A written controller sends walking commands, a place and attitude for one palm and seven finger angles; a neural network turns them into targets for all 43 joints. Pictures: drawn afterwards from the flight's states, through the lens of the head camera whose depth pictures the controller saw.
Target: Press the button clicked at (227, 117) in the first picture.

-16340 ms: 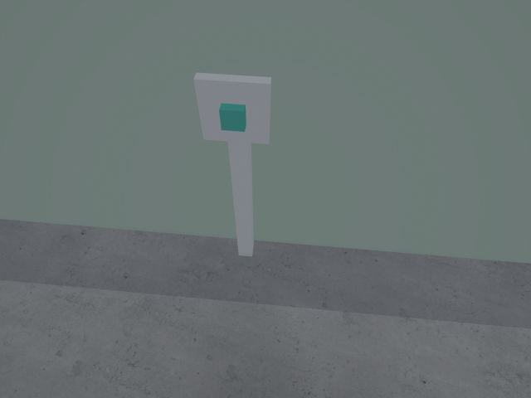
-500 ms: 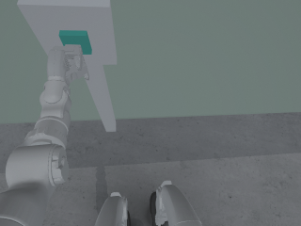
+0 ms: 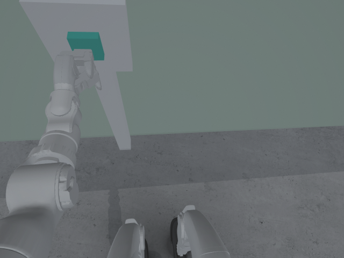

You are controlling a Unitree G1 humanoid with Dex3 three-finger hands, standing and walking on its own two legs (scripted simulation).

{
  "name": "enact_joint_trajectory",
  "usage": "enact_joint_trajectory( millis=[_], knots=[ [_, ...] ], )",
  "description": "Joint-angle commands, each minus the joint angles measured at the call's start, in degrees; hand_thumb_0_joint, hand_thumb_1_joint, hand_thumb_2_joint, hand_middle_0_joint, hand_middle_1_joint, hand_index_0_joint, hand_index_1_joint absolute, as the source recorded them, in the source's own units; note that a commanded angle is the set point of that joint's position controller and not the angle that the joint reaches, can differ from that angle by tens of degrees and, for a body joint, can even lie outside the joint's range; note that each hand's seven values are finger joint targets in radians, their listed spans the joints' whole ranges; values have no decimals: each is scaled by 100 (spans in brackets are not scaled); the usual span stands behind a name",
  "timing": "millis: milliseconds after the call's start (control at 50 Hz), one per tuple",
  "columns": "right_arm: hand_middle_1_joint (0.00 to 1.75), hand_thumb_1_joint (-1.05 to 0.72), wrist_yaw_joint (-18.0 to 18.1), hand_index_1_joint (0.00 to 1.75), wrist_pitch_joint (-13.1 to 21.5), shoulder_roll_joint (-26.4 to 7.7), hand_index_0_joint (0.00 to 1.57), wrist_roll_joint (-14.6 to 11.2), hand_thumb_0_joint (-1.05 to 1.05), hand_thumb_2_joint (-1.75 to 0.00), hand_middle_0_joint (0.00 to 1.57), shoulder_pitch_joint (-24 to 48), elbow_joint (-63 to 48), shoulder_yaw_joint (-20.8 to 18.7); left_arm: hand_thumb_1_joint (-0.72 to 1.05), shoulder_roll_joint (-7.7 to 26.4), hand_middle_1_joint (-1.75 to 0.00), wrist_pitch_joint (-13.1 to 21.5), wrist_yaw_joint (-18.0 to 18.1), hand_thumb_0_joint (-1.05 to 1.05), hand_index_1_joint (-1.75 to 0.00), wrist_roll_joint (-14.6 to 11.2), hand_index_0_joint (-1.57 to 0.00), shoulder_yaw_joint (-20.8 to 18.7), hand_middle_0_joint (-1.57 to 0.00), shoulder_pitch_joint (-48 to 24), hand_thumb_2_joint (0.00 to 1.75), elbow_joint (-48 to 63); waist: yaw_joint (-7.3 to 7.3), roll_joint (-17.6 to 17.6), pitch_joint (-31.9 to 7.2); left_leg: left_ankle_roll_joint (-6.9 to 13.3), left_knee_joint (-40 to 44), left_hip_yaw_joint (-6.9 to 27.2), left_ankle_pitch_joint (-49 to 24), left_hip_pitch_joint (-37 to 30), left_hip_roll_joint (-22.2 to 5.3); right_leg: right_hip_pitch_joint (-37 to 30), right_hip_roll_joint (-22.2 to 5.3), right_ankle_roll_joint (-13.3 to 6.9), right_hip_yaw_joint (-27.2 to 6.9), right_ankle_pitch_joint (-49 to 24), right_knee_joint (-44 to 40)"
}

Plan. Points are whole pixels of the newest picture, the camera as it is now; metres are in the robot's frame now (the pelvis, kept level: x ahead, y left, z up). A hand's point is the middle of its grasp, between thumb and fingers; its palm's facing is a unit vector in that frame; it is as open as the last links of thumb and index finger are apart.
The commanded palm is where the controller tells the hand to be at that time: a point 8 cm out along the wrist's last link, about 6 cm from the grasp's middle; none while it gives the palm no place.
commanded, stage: pull the fist back off the button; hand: left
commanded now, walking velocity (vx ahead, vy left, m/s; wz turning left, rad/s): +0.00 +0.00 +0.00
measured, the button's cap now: (87, 44) +0.57 +0.14 +0.10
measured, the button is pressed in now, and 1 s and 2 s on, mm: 9 0 0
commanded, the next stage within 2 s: draw the hand back to the body in 0.80 s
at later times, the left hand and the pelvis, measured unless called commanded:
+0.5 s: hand (99, 95) +0.46 +0.12 +0.06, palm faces -0.03 -1.00 -0.04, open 3.1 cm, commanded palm +0.43 +0.16 +0.07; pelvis +0.04 +0.00 +0.02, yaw -1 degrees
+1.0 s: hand (96, 108) +0.42 +0.12 +0.07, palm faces -0.05 -1.00 -0.04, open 3.1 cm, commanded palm +0.38 +0.18 +0.09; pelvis +0.04 -0.01 +0.02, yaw +0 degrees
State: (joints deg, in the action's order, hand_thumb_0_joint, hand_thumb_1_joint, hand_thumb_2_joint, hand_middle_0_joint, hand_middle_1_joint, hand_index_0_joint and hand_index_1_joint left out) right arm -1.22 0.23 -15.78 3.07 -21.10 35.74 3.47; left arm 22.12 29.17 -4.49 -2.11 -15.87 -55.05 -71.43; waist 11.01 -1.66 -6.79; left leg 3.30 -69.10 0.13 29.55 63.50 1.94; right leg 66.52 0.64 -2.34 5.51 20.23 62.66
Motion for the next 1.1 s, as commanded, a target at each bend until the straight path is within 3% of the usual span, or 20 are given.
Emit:
enact_joint_trajectory(
  millis=[0,120,160,200,240,320,360,400,440,500,520,640,680,740,800,880,940,960,1040,1080],
  knots=[
    [30,-90,31,30,66,-1034,20,-51,0,-90,20,-819,-374,-425,90,807,-150,323,91,0,-150,-181,-130,-19,-130,-2745,90,1646,132,-537,-2847,-244,1330,604,-713,-1714,-141,-1818,114,35,-424,-36,-779],
    [30,-90,0,30,12,-952,20,-79,0,-90,20,-695,-460,-479,90,539,-150,433,152,0,-150,-265,-130,34,-130,-1938,90,2150,-80,-303,-2843,-242,1394,427,-1026,-1774,-115,-2301,118,39,-460,-356,-868],
    [30,-90,-12,30,0,-906,20,-98,0,-90,20,-624,-507,-489,90,339,-150,478,146,0,-150,-265,-130,170,-130,-1518,90,2338,-186,-471,-2821,-293,1461,427,-1283,-1987,-124,-2326,122,11,-419,-539,-833],
    [30,-90,-29,30,-21,-877,20,-114,0,-90,20,-573,-531,-515,90,202,-150,452,137,0,-150,-316,-130,191,-130,-1028,90,2441,-236,-196,-2743,-277,1452,356,-1471,-1955,-137,-2510,129,24,-427,-771,-871],
    [30,-90,-9,30,-41,-873,20,-135,0,-90,20,-519,-594,-515,90,294,-150,440,136,0,-150,-333,-130,110,-130,-690,90,2591,-312,-57,-2614,-252,1470,301,-1588,-1806,-119,-2735,128,14,-464,-990,-860],
    [30,-90,-23,30,-55,-789,20,-181,0,-90,20,-378,-745,-554,90,13,-150,377,114,0,-150,-391,-130,249,-130,157,90,3246,-520,-77,-2689,-276,1531,187,-1914,-1892,-120,-3085,89,20,-492,-1373,-861],
    [30,-90,-33,30,-51,-740,20,-210,0,-90,20,-310,-769,-574,90,-279,-150,323,112,0,-150,-433,-130,465,-130,525,90,3480,-526,-144,-2585,-307,1526,201,-2193,-2078,-153,-2982,86,24,-444,-1512,-849],
    [30,-90,-17,30,-54,-729,20,-227,0,-90,20,-287,-764,-601,90,-336,-150,272,113,0,-150,-434,-130,546,-130,663,90,3667,-480,153,-2496,-284,1511,188,-2184,-1967,-160,-3098,76,55,-464,-1619,-861],
    [30,-90,2,30,-24,-712,20,-230,0,-90,20,-202,-835,-615,90,-349,-150,283,117,0,-150,-444,-130,597,-130,813,90,4144,-573,-108,-2625,-301,1500,173,-2340,-2109,-144,-3145,51,31,-486,-1708,-823],
    [30,-90,19,30,1,-655,20,-246,0,-90,20,-98,-810,-627,90,-559,-150,233,138,0,-150,-462,-130,773,-130,1167,90,4364,-574,-1,-2500,-321,1500,178,-2386,-2195,-154,-3131,40,53,-465,-1742,-852],
    [30,-90,34,30,9,-656,20,-245,0,-90,20,-58,-817,-617,90,-555,-150,205,140,0,-150,-468,-130,770,-130,1256,90,4395,-574,179,-2471,-288,1487,156,-2243,-2069,-140,-3223,28,63,-488,-1735,-867],
    [30,-90,132,30,72,-603,20,-269,0,-90,20,174,-918,-571,90,-383,-150,119,72,0,-150,-502,-130,685,-130,1615,90,4784,-698,112,-2432,-252,1480,113,-1964,-1847,-73,-3473,-14,39,-589,-1693,-863],
    [30,-90,148,30,102,-578,20,-288,0,-90,20,235,-918,-568,90,-508,-150,81,3,0,-150,-528,-130,793,-130,1798,90,4850,-722,73,-2417,-272,1488,121,-2021,-1918,-82,-3453,-27,43,-560,-1721,-851],
    [30,-90,181,30,159,-581,20,-291,0,-90,20,275,-900,-556,90,-571,-150,20,-71,0,-150,-578,-130,921,-130,1582,90,4925,-590,140,-2367,-238,1417,146,-1886,-1877,-81,-3348,-29,58,-576,-1606,-868],
    [30,-90,229,30,212,-592,20,-303,0,-90,20,313,-829,-541,90,-488,-150,-21,-115,0,-150,-598,-130,835,-130,1344,90,4787,-577,128,-2253,-252,1407,146,-1634,-1748,-62,-3264,-54,69,-597,-1379,-884],
    [30,-90,222,30,272,-592,20,-300,0,-90,20,296,-864,-543,90,-452,-150,-64,-147,0,-150,-635,-130,746,-130,1580,90,4780,-694,77,-2484,-271,1408,150,-1829,-1817,-50,-3366,-51,51,-581,-1525,-821],
    [30,-90,211,30,270,-599,20,-342,0,-90,20,357,-1127,-547,90,-148,-150,-181,-166,0,-150,-711,-130,524,-130,2267,90,5468,-939,40,-2936,-251,1617,98,-2051,-2107,-30,-4012,-36,33,-621,-1776,-958],
    [30,-90,217,30,249,-571,20,-370,0,-90,20,376,-1189,-536,90,-93,-150,-263,-176,0,-150,-734,-130,452,-130,2567,90,5606,-1012,72,-2877,-249,1728,67,-2115,-2158,-33,-4200,-40,41,-627,-1882,-1046],
    [30,-90,282,30,236,-565,20,-464,0,-90,20,554,-1375,-462,90,-118,-150,-605,-243,0,-150,-905,-130,465,-130,3216,90,5942,-978,439,-2063,-188,2130,46,-1590,-2054,-53,-4431,-51,75,-671,-1366,-1545],
    [30,-90,330,30,278,-568,20,-499,0,-90,20,653,-1402,-443,90,-117,-150,-654,-285,0,-150,-961,-130,491,-130,3301,90,6276,-962,354,-1789,-174,2284,25,-1327,-2162,-54,-4437,-73,91,-713,-1014,-1765]
  ],
)
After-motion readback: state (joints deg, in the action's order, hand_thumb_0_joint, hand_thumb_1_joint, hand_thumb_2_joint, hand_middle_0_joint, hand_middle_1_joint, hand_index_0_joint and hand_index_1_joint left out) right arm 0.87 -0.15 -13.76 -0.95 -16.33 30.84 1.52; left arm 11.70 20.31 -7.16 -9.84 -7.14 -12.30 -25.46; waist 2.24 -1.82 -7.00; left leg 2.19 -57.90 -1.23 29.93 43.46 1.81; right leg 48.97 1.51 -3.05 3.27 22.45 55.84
